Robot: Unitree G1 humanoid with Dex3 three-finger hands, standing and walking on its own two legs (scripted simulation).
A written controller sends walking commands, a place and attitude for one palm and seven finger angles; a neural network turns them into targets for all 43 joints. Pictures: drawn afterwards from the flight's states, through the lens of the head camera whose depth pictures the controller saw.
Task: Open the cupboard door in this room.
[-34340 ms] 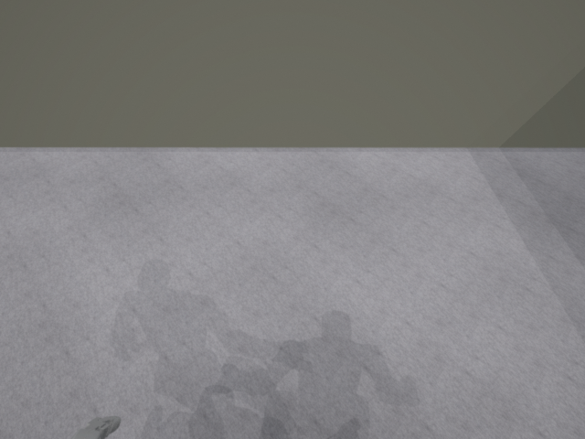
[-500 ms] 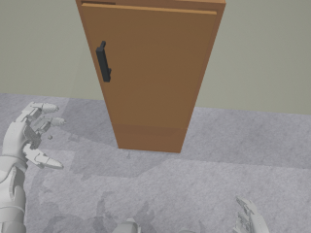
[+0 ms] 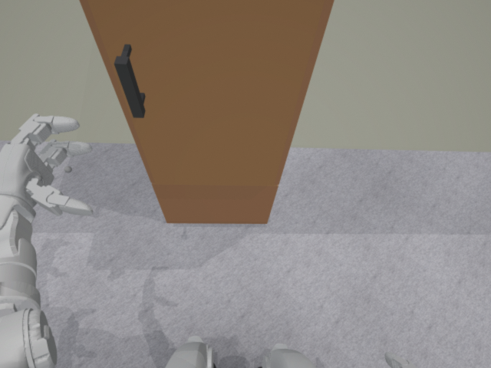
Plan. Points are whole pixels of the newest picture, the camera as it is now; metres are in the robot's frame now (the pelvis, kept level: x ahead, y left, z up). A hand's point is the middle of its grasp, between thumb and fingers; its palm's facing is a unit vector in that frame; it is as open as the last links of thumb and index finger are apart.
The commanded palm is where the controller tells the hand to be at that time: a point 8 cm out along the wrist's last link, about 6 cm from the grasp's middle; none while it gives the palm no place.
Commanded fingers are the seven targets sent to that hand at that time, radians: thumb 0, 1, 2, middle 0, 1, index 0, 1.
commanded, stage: move the hooked fingers beside the handle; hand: left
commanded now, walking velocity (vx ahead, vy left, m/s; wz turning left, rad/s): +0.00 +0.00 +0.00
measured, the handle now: (133, 82) +0.62 +0.22 +0.06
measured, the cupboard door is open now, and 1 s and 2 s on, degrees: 0 0 0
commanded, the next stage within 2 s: slide the fingers in behind the handle in 1.70 s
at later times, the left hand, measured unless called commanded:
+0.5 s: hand (87, 128) +0.49 +0.27 +0.07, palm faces +0.03 -1.00 -0.02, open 13.9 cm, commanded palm +0.47 +0.31 +0.07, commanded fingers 0.00 -0.50 0.30 -0.30 -1.20 -0.30 -1.20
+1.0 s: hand (99, 95) +0.56 +0.27 +0.07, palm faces +0.01 -1.00 -0.01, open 13.9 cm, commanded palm +0.54 +0.30 +0.06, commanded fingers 0.00 -0.50 0.30 -0.30 -1.20 -0.30 -1.20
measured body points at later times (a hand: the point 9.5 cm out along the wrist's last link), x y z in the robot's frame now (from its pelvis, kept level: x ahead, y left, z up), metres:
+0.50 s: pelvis +0.00 +0.02 -0.01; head +0.12 +0.05 +0.42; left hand +0.48 +0.32 +0.07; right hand +0.02 -0.26 -0.11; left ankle +0.02 +0.09 -0.68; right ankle +0.00 -0.09 -0.68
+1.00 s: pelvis +0.01 +0.02 -0.02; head +0.18 +0.05 +0.39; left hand +0.56 +0.32 +0.07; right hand -0.05 -0.24 -0.10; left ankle +0.02 +0.09 -0.68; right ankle +0.00 -0.09 -0.68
